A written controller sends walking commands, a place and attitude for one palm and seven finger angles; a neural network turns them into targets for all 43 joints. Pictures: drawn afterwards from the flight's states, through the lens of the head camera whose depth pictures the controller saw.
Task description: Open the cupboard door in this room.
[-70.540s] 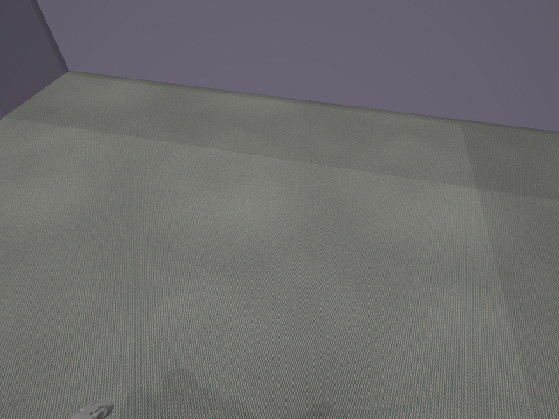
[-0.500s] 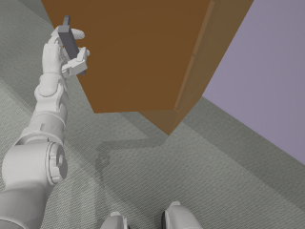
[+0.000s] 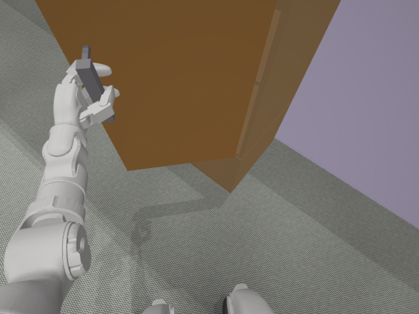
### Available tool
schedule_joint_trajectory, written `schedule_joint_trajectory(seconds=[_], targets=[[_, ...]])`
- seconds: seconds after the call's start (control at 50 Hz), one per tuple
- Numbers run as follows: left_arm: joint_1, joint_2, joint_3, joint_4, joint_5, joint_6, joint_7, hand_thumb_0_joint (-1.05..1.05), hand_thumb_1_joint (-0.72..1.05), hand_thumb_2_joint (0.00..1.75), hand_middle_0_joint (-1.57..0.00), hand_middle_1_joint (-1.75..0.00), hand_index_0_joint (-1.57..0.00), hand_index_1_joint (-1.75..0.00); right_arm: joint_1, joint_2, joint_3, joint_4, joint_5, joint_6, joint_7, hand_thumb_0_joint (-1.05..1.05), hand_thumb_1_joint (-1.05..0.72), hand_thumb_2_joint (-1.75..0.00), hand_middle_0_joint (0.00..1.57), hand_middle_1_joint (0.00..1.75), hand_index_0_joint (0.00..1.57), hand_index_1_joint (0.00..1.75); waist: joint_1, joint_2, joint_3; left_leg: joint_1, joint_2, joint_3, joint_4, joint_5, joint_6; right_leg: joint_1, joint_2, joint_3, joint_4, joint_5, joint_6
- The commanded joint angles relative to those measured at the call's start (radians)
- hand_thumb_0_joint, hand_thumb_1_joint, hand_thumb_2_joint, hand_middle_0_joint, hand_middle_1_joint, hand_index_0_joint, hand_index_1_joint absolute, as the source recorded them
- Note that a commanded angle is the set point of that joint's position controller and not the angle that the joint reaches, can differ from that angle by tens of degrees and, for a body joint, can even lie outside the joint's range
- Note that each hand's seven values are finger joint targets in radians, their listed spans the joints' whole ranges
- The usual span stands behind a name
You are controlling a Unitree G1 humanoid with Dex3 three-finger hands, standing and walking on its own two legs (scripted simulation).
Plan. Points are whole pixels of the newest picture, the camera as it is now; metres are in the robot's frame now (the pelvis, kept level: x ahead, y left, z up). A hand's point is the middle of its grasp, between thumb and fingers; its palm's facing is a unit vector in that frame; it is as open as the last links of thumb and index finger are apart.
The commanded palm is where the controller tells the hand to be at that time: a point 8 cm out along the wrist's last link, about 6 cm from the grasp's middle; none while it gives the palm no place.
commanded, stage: pull the door open along its arc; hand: left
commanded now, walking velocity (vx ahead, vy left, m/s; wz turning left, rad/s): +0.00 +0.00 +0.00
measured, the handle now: (98, 86) +0.54 +0.18 +0.08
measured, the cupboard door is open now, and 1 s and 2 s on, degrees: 48 85 86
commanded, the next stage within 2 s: open thumb and fingers to let go in 0.74 s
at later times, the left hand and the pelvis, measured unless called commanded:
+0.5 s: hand (158, 180) +0.33 +0.06 +0.09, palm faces +0.32 -0.95 +0.01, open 6.5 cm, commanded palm +0.26 +0.13 +0.08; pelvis +0.02 -0.01 +0.02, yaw +2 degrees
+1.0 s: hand (173, 188) +0.31 +0.04 +0.09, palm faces +0.38 -0.92 -0.03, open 6.5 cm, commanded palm +0.26 +0.08 +0.08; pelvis +0.01 -0.05 +0.01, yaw +5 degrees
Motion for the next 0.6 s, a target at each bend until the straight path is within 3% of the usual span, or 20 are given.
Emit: schedule_joint_trajectory(seconds=[0.0,0.06,0.1,0.12,0.14,0.16,0.24,0.26,0.3,0.34,0.4,0.44,0.46,0.52,0.58], targets=[[-0.102,0.125,-0.022,-0.330,-0.046,-0.057,-0.012,0.00,0.90,0.90,-0.40,-1.35,-0.40,-1.35,0.081,-0.144,-0.067,-0.112,0.017,-0.030,0.000,0.00,-0.90,-0.90,0.20,0.30,0.20,0.30,0.079,-0.003,-0.458,0.205,-0.052,-0.016,-0.121,0.497,0.013,0.443,0.032,0.007,-0.055,0.517,-0.021],[0.081,0.067,-0.049,-0.487,-0.069,-0.048,0.000,0.00,0.90,0.90,-0.40,-1.35,-0.40,-1.35,0.045,-0.132,-0.073,-0.137,0.025,-0.042,0.006,0.00,-0.90,-0.90,0.20,0.30,0.20,0.30,0.114,-0.016,-0.451,0.223,-0.048,-0.007,-0.146,0.542,0.016,0.491,0.024,0.008,-0.060,0.554,-0.025],[0.229,-0.009,-0.102,-0.606,-0.081,-0.035,0.009,0.00,0.90,0.90,-0.40,-1.35,-0.40,-1.35,0.012,-0.118,-0.073,-0.157,0.032,-0.054,0.013,0.00,-0.90,-0.90,0.20,0.30,0.20,0.30,0.128,-0.033,-0.423,0.241,-0.045,-0.001,-0.163,0.564,0.015,0.507,0.019,0.003,-0.070,0.571,-0.024],[0.233,-0.055,0.008,-0.721,-0.145,-0.031,0.153,0.00,0.90,0.90,-0.40,-1.35,-0.40,-1.35,-0.034,-0.089,-0.076,-0.164,0.029,-0.068,0.018,0.00,-0.90,-0.90,0.20,0.30,0.20,0.30,0.193,-0.022,-0.406,0.238,-0.048,-0.001,-0.171,0.562,-0.006,0.499,0.027,-0.022,-0.087,0.532,-0.021],[0.334,-0.126,-0.078,-0.746,-0.114,-0.017,0.229,0.00,0.90,0.90,-0.40,-1.35,-0.40,-1.35,-0.050,-0.088,-0.071,-0.166,0.024,-0.079,0.026,0.00,-0.90,-0.90,0.20,0.30,0.20,0.30,0.176,-0.036,-0.365,0.255,-0.045,-0.005,-0.177,0.555,-0.009,0.489,0.030,-0.031,-0.088,0.502,-0.020],[0.388,-0.155,-0.093,-0.806,-0.094,-0.009,0.290,0.00,0.90,0.90,-0.40,-1.35,-0.40,-1.35,-0.062,-0.084,-0.072,-0.166,0.020,-0.084,0.033,0.00,-0.90,-0.90,0.20,0.30,0.20,0.30,0.175,-0.056,-0.355,0.262,-0.044,-0.007,-0.183,0.550,-0.013,0.492,0.026,-0.037,-0.090,0.500,-0.020],[0.595,-0.192,-0.120,-0.995,0.005,0.011,0.487,0.00,0.90,0.90,-0.40,-1.35,-0.40,-1.35,-0.126,-0.063,-0.070,-0.187,-0.008,-0.080,0.036,0.00,-0.90,-0.90,0.20,0.30,0.20,0.30,0.206,-0.097,-0.342,0.269,-0.048,0.003,-0.201,0.538,-0.017,0.582,0.007,-0.023,-0.092,0.548,-0.030],[0.639,-0.225,-0.146,-1.028,0.027,0.020,0.525,0.00,0.90,0.90,-0.40,-1.35,-0.40,-1.35,-0.152,-0.048,-0.066,-0.193,-0.013,-0.075,0.033,0.00,-0.90,-0.90,0.20,0.30,0.20,0.30,0.215,-0.083,-0.339,0.275,-0.050,0.008,-0.206,0.526,-0.019,0.593,0.002,-0.016,-0.095,0.546,-0.031],[0.672,-0.278,-0.207,-1.071,0.076,0.044,0.598,0.00,0.90,0.90,-0.40,-1.35,-0.40,-1.35,-0.194,-0.033,-0.057,-0.199,-0.024,-0.062,0.025,0.00,-0.90,-0.90,0.20,0.30,0.20,0.30,0.213,-0.080,-0.279,0.278,-0.052,0.005,-0.218,0.473,-0.021,0.577,-0.005,-0.014,-0.109,0.497,-0.031],[0.699,-0.310,-0.255,-1.079,0.128,0.070,0.667,0.00,0.90,0.90,-0.40,-1.35,-0.40,-1.35,-0.223,-0.024,-0.053,-0.198,-0.033,-0.046,0.008,0.00,-0.90,-0.90,0.20,0.30,0.20,0.30,0.203,-0.138,-0.237,0.282,-0.052,-0.003,-0.222,0.417,-0.018,0.575,-0.008,-0.005,-0.131,0.445,-0.028],[0.730,-0.404,-0.355,-1.129,0.187,0.116,0.754,0.00,0.90,0.90,-0.40,-1.35,-0.40,-1.35,-0.274,0.002,-0.041,-0.203,-0.042,-0.027,-0.001,0.00,-0.90,-0.90,0.20,0.30,0.20,0.30,0.208,-0.079,-0.223,0.308,-0.057,-0.003,-0.223,0.405,-0.020,0.565,-0.013,-0.003,-0.138,0.420,-0.032],[0.755,-0.443,-0.403,-1.119,0.218,0.147,0.779,0.00,0.90,0.90,-0.40,-1.35,-0.40,-1.35,-0.285,0.010,-0.039,-0.197,-0.048,-0.016,-0.011,0.00,-0.90,-0.90,0.20,0.30,0.20,0.30,0.191,-0.129,-0.211,0.317,-0.056,-0.010,-0.217,0.402,-0.020,0.565,-0.012,-0.004,-0.149,0.424,-0.030],[0.769,-0.468,-0.432,-1.126,0.224,0.159,0.779,0.00,0.90,0.90,-0.40,-1.35,-0.40,-1.35,-0.301,0.013,-0.037,-0.199,-0.049,-0.013,-0.014,0.00,-0.90,-0.90,0.20,0.30,0.20,0.30,0.190,-0.123,-0.207,0.323,-0.058,-0.007,-0.216,0.395,-0.018,0.564,-0.014,-0.001,-0.155,0.429,-0.030],[0.826,-0.540,-0.510,-1.182,0.205,0.184,0.762,0.00,0.90,0.90,-0.40,-1.35,-0.40,-1.35,-0.325,0.021,-0.036,-0.206,-0.046,-0.009,-0.016,0.00,-0.90,-0.90,0.20,0.30,0.20,0.30,0.185,-0.098,-0.224,0.354,-0.062,-0.009,-0.213,0.413,-0.021,0.590,-0.017,-0.006,-0.159,0.475,-0.030],[0.889,-0.572,-0.556,-1.217,0.193,0.198,0.740,0.00,0.90,0.90,-0.40,-1.35,-0.40,-1.35,-0.336,0.022,-0.033,-0.208,-0.044,-0.011,-0.013,0.00,-0.90,-0.90,0.20,0.30,0.20,0.30,0.176,-0.118,-0.204,0.368,-0.059,-0.016,-0.207,0.423,-0.022,0.595,-0.022,-0.007,-0.162,0.527,-0.024]])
